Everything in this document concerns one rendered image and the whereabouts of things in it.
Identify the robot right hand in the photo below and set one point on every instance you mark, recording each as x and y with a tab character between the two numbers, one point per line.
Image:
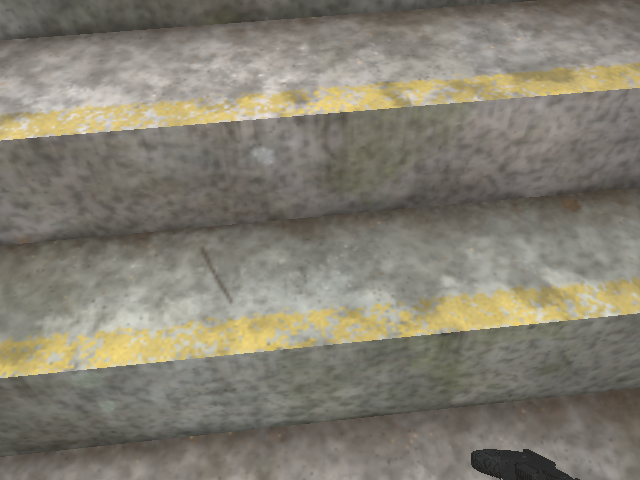
515	465

